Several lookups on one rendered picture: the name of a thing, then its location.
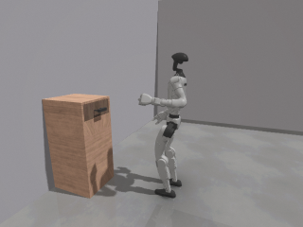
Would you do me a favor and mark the left robot hand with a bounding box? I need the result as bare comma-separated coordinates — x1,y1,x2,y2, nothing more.
138,93,152,106

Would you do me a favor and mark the handle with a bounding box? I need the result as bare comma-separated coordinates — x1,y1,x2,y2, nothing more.
94,107,107,113

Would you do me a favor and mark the right robot hand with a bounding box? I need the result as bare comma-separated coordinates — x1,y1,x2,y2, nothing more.
152,112,167,125

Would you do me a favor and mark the cabinet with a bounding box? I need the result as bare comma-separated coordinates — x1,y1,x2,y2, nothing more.
42,94,115,199

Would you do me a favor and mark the drawer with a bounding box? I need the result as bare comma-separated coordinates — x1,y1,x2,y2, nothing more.
82,98,109,121

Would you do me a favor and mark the left robot forearm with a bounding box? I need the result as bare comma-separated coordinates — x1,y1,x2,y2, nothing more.
151,97,186,109

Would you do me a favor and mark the robot left shin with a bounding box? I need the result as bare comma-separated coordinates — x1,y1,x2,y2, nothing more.
155,159,171,193

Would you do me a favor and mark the robot left upper arm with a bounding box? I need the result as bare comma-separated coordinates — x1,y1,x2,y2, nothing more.
169,76,187,109

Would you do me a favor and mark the humanoid robot torso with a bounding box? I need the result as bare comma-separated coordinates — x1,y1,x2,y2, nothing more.
166,74,187,131

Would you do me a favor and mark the right robot forearm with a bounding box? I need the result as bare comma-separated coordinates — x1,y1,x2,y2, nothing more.
164,109,170,115

